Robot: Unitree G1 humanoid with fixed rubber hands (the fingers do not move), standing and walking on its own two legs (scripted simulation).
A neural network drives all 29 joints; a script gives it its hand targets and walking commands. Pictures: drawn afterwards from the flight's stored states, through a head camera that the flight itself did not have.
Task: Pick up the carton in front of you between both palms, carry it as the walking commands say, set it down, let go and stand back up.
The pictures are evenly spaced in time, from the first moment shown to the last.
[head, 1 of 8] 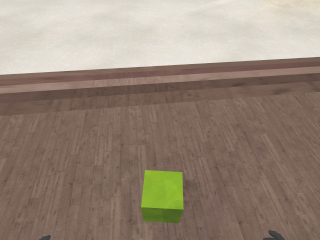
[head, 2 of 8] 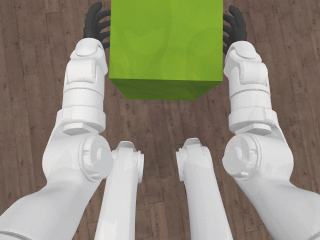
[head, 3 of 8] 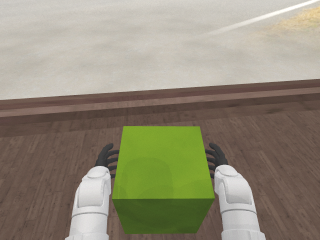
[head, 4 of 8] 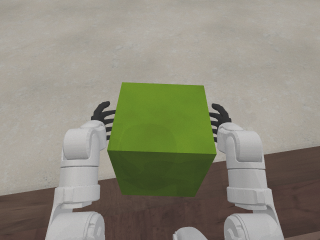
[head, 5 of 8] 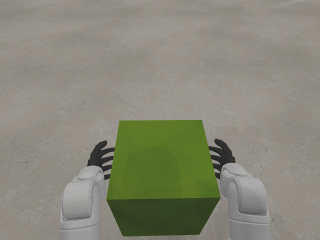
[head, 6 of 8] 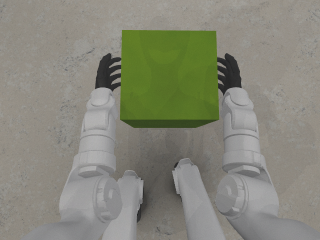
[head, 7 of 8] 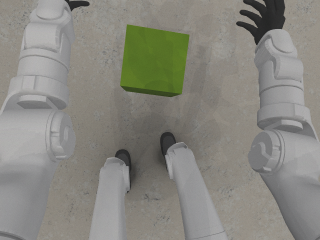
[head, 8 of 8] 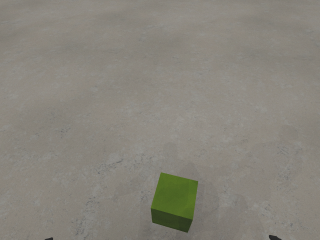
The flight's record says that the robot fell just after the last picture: no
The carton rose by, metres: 0.68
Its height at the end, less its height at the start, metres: -0.68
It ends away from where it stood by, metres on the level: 4.21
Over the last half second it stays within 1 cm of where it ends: yes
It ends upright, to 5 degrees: yes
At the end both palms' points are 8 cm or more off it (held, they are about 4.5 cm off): yes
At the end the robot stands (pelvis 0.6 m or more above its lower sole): yes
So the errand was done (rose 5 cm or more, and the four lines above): yes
